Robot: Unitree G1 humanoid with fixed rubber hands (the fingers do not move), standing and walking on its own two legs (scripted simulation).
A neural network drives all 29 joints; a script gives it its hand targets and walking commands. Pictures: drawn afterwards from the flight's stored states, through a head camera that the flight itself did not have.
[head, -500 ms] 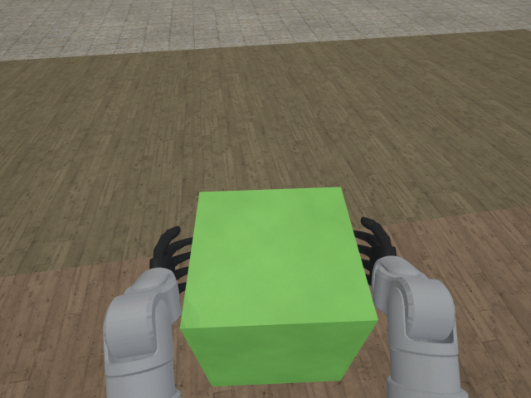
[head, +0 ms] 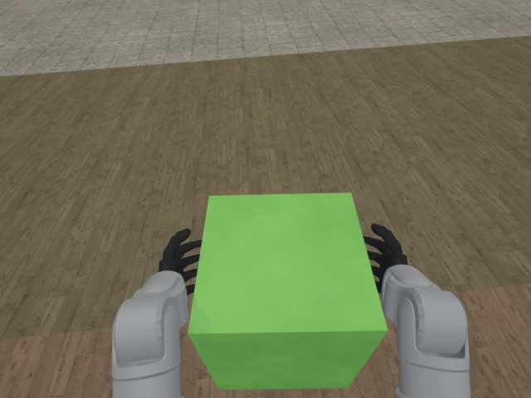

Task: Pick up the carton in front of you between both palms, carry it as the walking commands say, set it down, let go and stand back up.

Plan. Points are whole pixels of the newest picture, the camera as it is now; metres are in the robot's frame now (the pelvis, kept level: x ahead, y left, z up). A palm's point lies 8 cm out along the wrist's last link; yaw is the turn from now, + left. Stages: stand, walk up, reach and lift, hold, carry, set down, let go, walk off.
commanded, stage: carry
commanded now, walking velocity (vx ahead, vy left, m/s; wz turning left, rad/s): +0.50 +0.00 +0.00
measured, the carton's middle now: (281, 296) +0.28 +0.00 +0.01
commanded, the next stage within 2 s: none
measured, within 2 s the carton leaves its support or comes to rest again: neither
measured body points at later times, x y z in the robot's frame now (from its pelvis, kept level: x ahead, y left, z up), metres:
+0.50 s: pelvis +0.34 +0.04 +0.00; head +0.36 +0.04 +0.45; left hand +0.64 +0.17 +0.07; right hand +0.62 -0.13 +0.08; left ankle +0.44 +0.10 -0.72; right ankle +0.14 -0.07 -0.64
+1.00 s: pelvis +0.67 -0.01 -0.02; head +0.71 -0.03 +0.43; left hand +1.05 +0.14 +0.10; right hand +1.06 -0.16 +0.09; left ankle +0.49 +0.11 -0.64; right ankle +0.74 -0.06 -0.74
